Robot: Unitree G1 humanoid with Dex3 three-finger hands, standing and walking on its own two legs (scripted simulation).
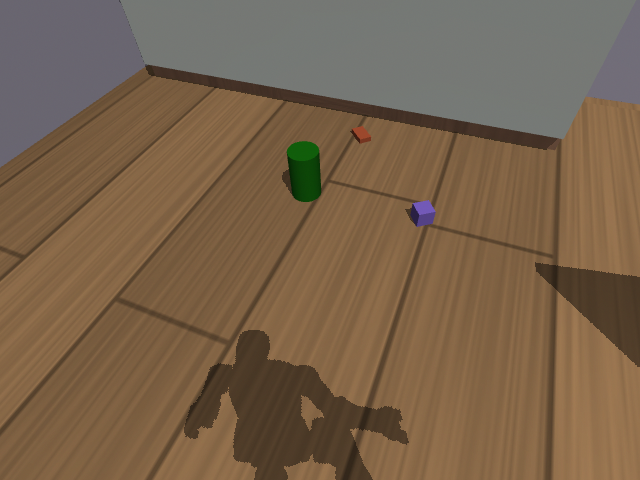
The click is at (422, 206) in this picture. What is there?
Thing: cube
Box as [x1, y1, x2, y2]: [410, 200, 435, 226]
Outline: 428,200 412,204 410,215 416,226 432,223 435,211
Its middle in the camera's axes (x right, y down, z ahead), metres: +0.44 -0.13 +1.68
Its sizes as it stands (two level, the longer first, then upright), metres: 0.074 0.074 0.074
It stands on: the floor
